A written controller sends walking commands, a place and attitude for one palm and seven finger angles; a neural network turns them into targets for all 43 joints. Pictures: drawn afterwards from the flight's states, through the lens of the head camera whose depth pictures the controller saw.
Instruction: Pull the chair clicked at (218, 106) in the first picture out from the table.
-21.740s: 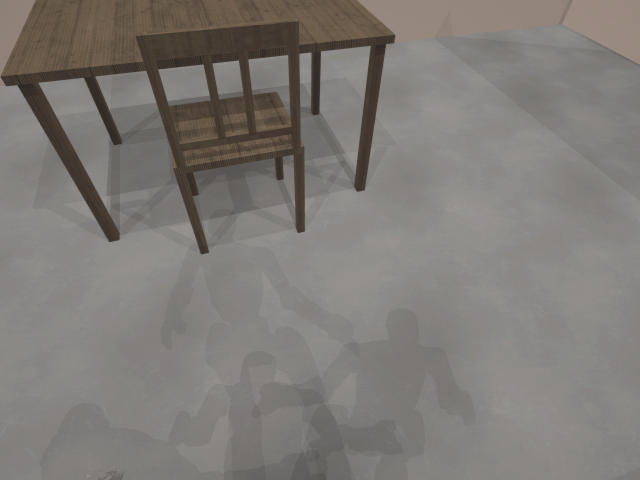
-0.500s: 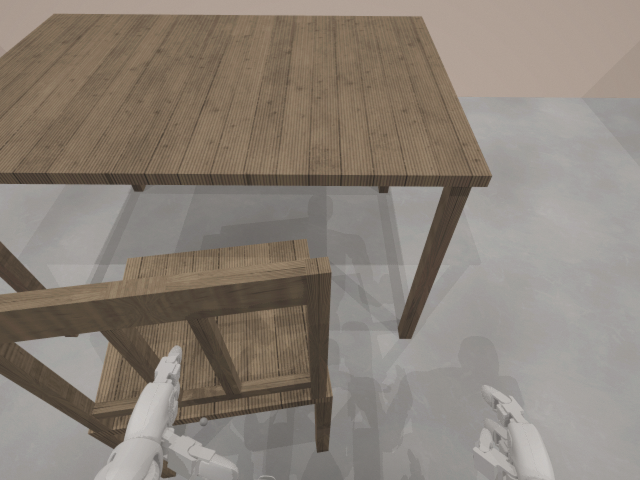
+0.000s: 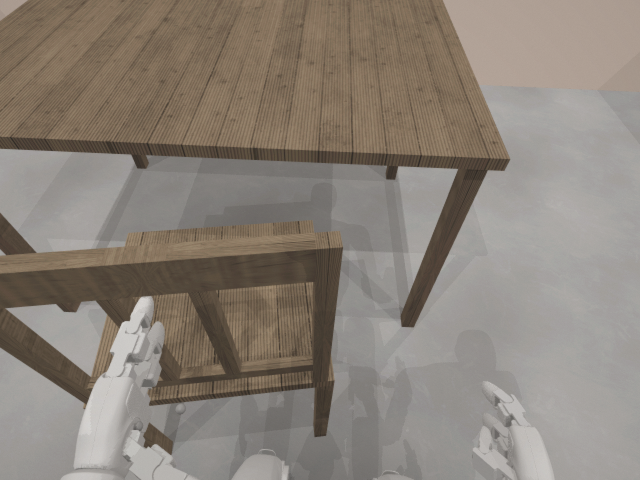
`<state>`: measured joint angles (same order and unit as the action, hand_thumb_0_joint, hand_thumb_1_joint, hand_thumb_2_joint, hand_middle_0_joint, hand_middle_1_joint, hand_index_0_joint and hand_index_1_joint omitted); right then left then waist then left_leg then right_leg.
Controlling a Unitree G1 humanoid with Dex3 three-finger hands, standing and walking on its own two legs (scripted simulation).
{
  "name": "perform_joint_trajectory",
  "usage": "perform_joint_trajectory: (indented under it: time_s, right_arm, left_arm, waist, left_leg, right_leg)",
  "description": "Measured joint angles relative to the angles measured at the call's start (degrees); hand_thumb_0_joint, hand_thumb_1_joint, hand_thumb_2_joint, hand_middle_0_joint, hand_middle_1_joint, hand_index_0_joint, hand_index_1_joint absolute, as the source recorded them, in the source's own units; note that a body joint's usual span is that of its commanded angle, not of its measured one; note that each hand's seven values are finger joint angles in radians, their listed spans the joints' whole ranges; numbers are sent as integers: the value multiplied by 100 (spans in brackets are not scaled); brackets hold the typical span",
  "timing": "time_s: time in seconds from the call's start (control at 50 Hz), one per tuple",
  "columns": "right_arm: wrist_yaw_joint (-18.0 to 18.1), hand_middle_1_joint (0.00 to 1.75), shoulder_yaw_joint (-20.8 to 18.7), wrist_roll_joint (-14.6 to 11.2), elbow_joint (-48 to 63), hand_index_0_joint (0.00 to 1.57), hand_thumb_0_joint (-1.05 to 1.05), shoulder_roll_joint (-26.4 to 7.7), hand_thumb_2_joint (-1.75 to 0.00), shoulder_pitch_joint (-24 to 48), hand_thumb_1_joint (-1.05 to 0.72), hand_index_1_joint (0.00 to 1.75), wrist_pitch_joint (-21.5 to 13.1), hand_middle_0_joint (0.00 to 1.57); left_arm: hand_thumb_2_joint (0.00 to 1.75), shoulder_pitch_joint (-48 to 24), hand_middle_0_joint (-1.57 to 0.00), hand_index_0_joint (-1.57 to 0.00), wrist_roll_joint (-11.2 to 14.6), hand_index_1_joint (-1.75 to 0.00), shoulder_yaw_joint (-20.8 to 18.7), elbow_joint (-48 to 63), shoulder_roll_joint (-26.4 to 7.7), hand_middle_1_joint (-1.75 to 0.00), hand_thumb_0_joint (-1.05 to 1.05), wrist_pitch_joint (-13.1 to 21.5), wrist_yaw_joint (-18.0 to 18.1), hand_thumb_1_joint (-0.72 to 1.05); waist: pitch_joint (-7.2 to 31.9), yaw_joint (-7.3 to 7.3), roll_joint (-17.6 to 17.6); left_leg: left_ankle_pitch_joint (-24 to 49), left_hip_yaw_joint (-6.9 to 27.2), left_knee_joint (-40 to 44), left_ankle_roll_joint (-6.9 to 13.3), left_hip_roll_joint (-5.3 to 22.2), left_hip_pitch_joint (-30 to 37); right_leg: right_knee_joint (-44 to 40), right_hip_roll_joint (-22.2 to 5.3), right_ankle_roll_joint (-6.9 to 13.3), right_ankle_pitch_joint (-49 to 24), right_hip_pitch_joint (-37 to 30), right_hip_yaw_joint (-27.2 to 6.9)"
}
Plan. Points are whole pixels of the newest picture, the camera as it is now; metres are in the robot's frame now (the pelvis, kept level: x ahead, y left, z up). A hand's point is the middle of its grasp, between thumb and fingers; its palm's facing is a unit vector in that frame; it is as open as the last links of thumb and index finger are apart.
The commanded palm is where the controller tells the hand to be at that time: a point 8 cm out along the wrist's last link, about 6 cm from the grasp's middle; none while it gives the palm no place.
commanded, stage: draw the hand back to the body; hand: left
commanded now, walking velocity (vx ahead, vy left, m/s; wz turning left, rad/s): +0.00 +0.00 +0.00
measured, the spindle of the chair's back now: (146, 340) +0.30 +0.26 -0.04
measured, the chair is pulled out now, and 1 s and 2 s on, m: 0.20 0.19 0.19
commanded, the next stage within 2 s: step back with the hand held close in 1.38 s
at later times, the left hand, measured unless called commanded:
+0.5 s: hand (90, 398) +0.18 +0.21 +0.13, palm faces +0.22 -0.91 -0.36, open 16.1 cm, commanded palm +0.14 +0.26 +0.16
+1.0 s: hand out of the picture +0.21 +0.27 +0.23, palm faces +0.46 -0.78 -0.43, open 9.4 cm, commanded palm +0.17 +0.31 +0.26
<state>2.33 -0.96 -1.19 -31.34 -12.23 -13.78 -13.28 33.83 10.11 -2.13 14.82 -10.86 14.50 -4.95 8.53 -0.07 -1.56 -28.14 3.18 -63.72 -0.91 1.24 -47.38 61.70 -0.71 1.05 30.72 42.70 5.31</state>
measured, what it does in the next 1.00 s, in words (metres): rises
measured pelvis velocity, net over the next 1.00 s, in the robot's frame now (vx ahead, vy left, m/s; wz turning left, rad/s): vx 0.04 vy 0.00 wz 0.00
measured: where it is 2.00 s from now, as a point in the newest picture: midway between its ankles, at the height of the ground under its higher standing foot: outside the picture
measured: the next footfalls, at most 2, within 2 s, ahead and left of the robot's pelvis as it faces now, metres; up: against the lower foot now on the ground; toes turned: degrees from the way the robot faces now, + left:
none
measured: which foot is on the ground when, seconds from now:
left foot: down 0.00-1.00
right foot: down 0.00-1.00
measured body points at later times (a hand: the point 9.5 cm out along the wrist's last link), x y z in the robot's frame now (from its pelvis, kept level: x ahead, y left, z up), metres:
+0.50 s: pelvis +0.00 +0.00 +0.05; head +0.00 -0.01 +0.50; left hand +0.16 +0.26 +0.15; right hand +0.19 -0.23 -0.02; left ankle +0.03 +0.12 -0.66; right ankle +0.00 -0.11 -0.66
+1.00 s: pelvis +0.04 +0.00 +0.08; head +0.02 -0.02 +0.53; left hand +0.18 +0.31 +0.25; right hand +0.25 -0.20 +0.01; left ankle +0.03 +0.12 -0.66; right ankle +0.00 -0.11 -0.66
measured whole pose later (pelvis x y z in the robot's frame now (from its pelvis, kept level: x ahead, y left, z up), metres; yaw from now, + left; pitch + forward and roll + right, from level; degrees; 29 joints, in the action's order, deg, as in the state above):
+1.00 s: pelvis +0.04 +0.00 +0.08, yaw +0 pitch -5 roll +0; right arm 4.9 2.6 -0.1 -38.0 -12.7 -8.5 -10.6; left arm 29.6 3.7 -16.6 26.8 -21.5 -1.4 8.6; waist -2.1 6.1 -3.4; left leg -15.7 0.9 -27.0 -0.1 0.1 -6.4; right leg 25.0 -1.2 -0.1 17.5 2.5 3.7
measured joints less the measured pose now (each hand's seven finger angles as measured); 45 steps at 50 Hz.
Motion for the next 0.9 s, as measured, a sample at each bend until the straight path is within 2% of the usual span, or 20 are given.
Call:
perform_joint_trajectory:
  time_s: [0.04,0.08,0.2,0.32,0.36,0.42,0.46,0.52,0.64,0.74,0.9]
  right_arm:
    - [-73,30,-25,-10,-84,21,1,32,-90,120,-90,30,-9,20]
    - [-89,30,-20,-42,-100,21,1,61,-90,208,-90,30,51,20]
    - [71,30,96,-157,-102,21,1,115,-90,180,-90,30,137,20]
    - [140,30,191,-209,-83,21,1,29,-90,103,-90,30,52,20]
    - [242,30,175,-167,-23,21,1,15,-90,73,-90,30,176,20]
    - [358,30,181,-115,27,21,1,-36,-90,98,-90,30,395,20]
    - [406,30,188,-95,38,21,1,-69,-90,110,-90,30,485,20]
    - [451,30,202,-62,-11,21,1,-123,-90,107,-90,30,515,20]
    - [421,30,239,-11,-237,21,1,-151,-90,187,-90,30,483,20]
    - [355,30,267,39,-387,21,1,-100,-90,277,-90,30,423,20]
    - [298,30,338,103,-572,21,1,-49,-90,429,-90,30,301,20]
  left_arm:
    - [21,-71,-1,-1,76,0,-157,-149,-38,0,-1,414,-231,-54]
    - [21,-79,-1,-1,164,0,-249,-249,-94,0,-1,496,-400,-54]
    - [21,44,-1,-1,475,0,-512,152,-320,0,-1,145,-483,-54]
    - [22,17,-1,-1,634,-1,-729,272,-320,-1,-1,-74,-595,-51]
    - [24,5,-1,-1,201,-1,-653,367,-512,-1,-1,-421,-188,-48]
    - [27,126,-3,-2,-295,-3,-560,550,-701,-3,-1,-969,550,-41]
    - [30,229,-3,-3,-463,-4,-539,645,-741,-4,-1,-1190,874,-35]
    - [34,288,-5,-4,-601,-6,-548,757,-783,-6,-1,-1351,1157,-26]
    - [44,109,-8,-7,-699,-10,-700,795,-768,-10,-1,-1358,1340,-5]
    - [53,136,-13,-10,-702,-14,-787,822,-770,-15,0,-1462,1294,12]
    - [67,63,-27,-14,-653,-20,-974,925,-996,-27,0,-1765,1219,41]
  waist:
    - [-13,8,-20]
    - [-67,21,-44]
    - [-204,56,-155]
    - [-220,25,-218]
    - [-260,106,-160]
    - [-362,111,-162]
    - [-434,119,-169]
    - [-534,170,-179]
    - [-721,291,-172]
    - [-848,380,-166]
    - [-1026,538,-161]
  left_leg:
    - [-49,-1,-185,-9,20,-174]
    - [-76,-10,-295,-16,38,-242]
    - [50,30,-19,-22,46,167]
    - [292,37,546,-1,31,709]
    - [363,-45,775,0,38,972]
    - [502,-112,1196,13,26,1437]
    - [596,-154,1481,34,13,1738]
    - [725,-187,1881,58,-12,2160]
    - [932,-242,2573,94,-66,2895]
    - [1061,-283,3053,106,-86,3405]
    - [1199,-252,3528,97,-111,3928]
  right_leg:
    - [191,16,11,47,183,-7]
    - [309,31,12,71,263,-21]
    - [-7,51,15,-66,-174,20]
    - [-603,51,-1,-322,-733,38]
    - [-784,52,-5,-396,-941,-39]
    - [-1177,43,-25,-542,-1372,-98]
    - [-1452,33,-44,-642,-1657,-133]
    - [-1855,15,-69,-780,-2073,-158]
    - [-2542,-28,-112,-999,-2794,-198]
    - [-3033,-40,-131,-1148,-3296,-229]
    - [-3539,-51,-132,-1288,-3846,-189]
